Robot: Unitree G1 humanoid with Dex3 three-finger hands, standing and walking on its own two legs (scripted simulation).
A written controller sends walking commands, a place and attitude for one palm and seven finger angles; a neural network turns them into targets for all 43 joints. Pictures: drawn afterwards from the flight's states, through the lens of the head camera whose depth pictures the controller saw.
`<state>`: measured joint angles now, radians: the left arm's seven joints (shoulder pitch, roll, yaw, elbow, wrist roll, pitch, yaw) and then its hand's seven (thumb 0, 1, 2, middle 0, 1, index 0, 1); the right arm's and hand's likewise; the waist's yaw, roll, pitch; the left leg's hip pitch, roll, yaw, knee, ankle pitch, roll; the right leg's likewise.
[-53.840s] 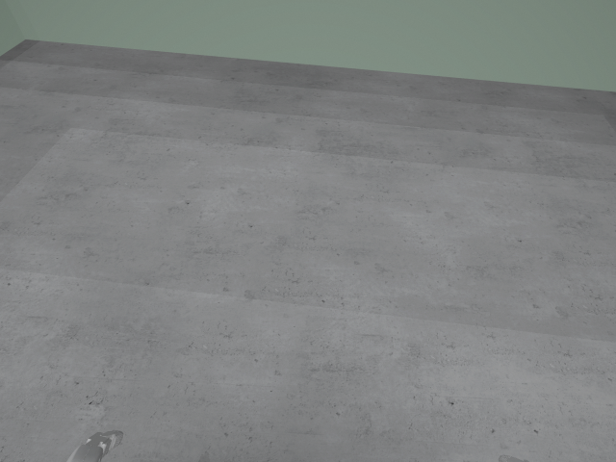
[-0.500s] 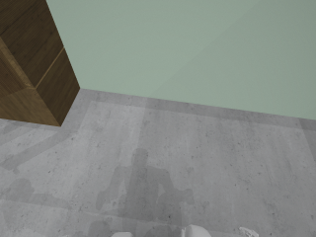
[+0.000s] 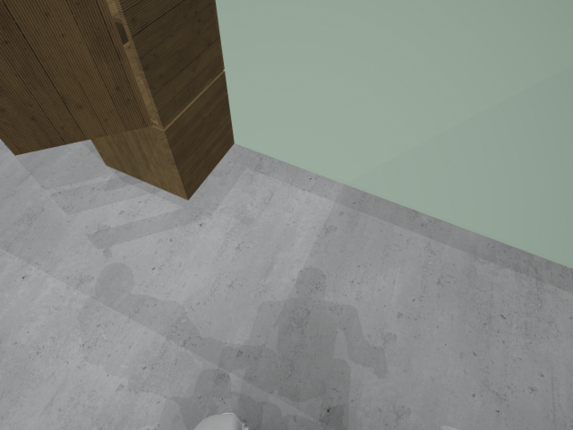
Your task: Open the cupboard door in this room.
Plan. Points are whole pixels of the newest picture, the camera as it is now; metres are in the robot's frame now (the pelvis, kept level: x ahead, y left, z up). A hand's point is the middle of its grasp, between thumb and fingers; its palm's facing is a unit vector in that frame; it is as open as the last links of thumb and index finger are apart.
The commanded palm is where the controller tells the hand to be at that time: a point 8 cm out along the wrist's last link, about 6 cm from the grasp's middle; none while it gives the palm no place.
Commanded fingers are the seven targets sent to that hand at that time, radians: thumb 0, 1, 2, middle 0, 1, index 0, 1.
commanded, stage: turn to face it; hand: left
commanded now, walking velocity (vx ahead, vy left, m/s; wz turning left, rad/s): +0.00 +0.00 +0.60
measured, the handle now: out of the picture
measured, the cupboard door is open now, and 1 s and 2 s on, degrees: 46 46 46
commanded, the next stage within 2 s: take the last steps up to it in 0.58 s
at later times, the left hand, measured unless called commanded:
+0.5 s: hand out of the picture +0.07 +0.19 -0.15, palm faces +0.26 -0.92 -0.29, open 7.3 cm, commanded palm none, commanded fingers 0.00 0.90 0.90 -0.20 -0.30 -0.20 -0.30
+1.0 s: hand out of the picture +0.04 +0.20 -0.16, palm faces +0.43 -0.87 -0.23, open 7.4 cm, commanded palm none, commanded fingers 0.00 0.90 0.90 -0.20 -0.30 -0.20 -0.30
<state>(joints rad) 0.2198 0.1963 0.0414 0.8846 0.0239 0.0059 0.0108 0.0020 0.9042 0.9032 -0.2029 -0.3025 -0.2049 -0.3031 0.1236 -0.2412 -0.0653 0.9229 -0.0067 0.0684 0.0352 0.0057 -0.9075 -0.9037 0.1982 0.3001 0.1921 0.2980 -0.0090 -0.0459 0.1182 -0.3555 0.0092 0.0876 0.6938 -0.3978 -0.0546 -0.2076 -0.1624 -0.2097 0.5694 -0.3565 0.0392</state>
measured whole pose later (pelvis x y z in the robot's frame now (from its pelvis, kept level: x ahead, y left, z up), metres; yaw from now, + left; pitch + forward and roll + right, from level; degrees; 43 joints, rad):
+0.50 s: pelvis +0.03 -0.04 +0.00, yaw +15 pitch +1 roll +1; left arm 0.18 0.20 0.05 0.89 0.02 0.01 0.02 0.00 0.91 0.90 -0.20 -0.30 -0.20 -0.30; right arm 0.16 -0.25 -0.08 0.95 -0.01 0.07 0.01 0.00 -0.90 -0.90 0.20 0.30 0.20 0.30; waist -0.02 0.04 0.08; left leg -0.46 -0.03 -0.05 1.03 -0.48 -0.03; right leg -0.26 -0.07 -0.09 0.57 -0.33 0.00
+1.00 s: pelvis +0.07 -0.02 +0.00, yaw +24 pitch +0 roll +0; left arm 0.21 0.21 0.07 0.97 0.02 0.01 -0.03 0.01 0.91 0.90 -0.20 -0.30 -0.20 -0.30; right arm 0.25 -0.19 -0.03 1.00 -0.02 0.00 0.00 0.00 -0.91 -0.90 0.20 0.30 0.20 0.30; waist 0.01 0.01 0.05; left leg -0.21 -0.01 -0.01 0.49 -0.29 0.01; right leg -0.36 -0.07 -0.08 0.75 -0.42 0.03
